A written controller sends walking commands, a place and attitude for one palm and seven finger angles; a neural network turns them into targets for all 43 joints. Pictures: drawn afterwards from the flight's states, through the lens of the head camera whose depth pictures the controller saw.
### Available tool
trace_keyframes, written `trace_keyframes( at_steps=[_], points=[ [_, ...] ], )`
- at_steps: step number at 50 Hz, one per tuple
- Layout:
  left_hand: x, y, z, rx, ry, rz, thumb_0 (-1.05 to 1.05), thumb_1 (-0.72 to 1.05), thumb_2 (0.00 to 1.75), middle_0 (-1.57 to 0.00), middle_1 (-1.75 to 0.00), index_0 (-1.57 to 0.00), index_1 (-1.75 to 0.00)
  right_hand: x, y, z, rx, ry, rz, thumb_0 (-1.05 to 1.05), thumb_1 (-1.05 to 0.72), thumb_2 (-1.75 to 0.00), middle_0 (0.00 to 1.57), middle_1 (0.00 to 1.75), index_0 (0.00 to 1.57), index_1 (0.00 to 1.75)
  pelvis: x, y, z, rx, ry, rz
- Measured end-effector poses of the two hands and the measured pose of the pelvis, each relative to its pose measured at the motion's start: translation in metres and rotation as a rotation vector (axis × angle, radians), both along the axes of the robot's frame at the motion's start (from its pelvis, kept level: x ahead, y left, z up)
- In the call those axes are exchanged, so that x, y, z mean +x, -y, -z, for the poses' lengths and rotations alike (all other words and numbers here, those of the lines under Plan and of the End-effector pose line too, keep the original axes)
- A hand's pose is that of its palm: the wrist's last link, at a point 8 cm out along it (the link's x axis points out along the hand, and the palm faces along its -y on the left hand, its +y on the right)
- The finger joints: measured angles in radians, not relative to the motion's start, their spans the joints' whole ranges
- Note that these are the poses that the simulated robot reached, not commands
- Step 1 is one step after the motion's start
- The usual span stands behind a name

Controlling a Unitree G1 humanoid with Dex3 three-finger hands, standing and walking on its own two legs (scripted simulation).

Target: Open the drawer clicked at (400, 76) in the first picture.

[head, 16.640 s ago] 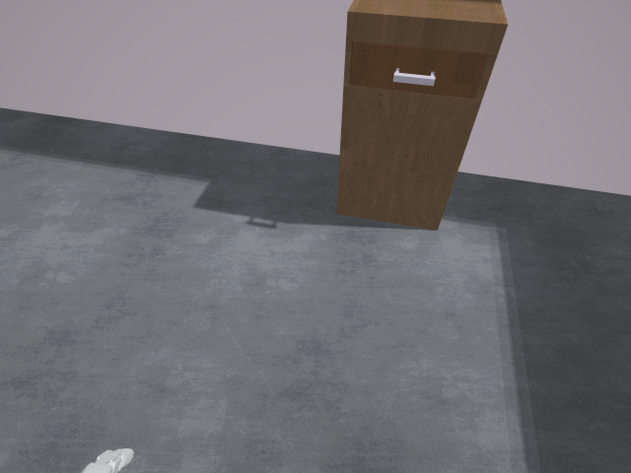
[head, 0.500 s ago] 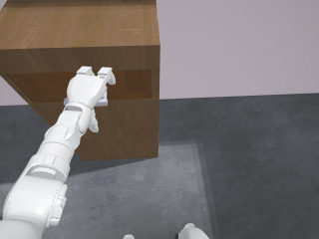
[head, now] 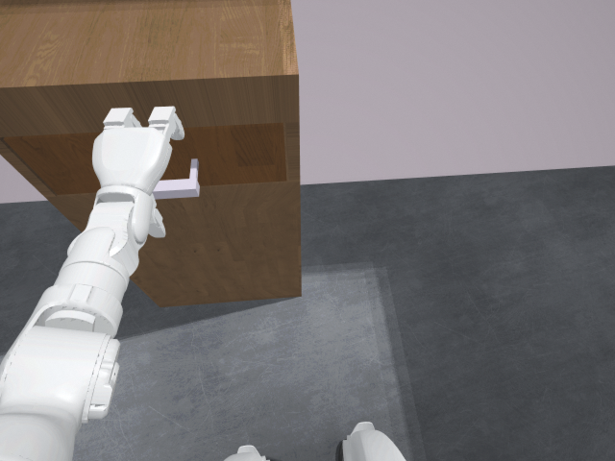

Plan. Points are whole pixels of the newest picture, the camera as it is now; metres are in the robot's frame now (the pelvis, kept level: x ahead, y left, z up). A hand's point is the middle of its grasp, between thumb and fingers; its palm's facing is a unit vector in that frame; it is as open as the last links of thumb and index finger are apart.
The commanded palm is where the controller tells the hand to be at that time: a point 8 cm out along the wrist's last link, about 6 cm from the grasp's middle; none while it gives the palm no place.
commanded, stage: move the hooked fingers above the handle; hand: left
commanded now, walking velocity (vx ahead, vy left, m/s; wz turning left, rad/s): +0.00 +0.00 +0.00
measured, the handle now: (159, 178) +0.55 +0.21 -0.03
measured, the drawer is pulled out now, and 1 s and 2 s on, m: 0.00 0.00 0.00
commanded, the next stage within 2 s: none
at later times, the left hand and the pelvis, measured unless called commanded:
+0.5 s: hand (172, 175) +0.50 +0.17 +0.04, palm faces +0.08 +0.07 -0.99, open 13.8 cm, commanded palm +0.46 +0.22 +0.08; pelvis +0.00 +0.00 +0.00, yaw -2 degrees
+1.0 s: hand (161, 175) +0.51 +0.19 +0.03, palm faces +0.13 -0.04 -0.99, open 13.8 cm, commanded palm +0.47 +0.22 +0.08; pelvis +0.00 +0.00 -0.01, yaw +0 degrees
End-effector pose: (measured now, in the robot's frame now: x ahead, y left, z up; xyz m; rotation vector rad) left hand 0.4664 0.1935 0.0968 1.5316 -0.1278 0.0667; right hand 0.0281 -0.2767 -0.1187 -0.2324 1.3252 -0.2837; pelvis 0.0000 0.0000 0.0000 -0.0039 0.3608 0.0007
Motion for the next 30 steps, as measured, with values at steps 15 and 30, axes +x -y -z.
trace_keyframes(
  at_steps=[15, 30],
  points=[
    [-0.008, 0.037, 0.01, -0.039, -0.218, 0.173, 0.0, -0.49, 0.3, -0.32, -1.2, -0.33, -1.2, 0.002, -0.012, -0.01, -0.012, 0.008, 0.0, 0.01, -0.91, -0.89, 0.2, 0.3, 0.21, 0.3, 0.006, -0.003, -0.01, -0.007, 0.032, -0.026],
    [-0.006, -0.022, 0.021, 0.05, -0.267, -0.3, 0.0, -0.49, 0.3, -0.36, -1.24, -0.32, -1.2, 0.011, -0.024, 0.005, 0.088, 0.023, 0.063, 0.01, -0.91, -0.89, 0.2, 0.3, 0.2, 0.3, -0.001, 0.0, -0.015, 0.019, 0.033, 0.042]
  ],
)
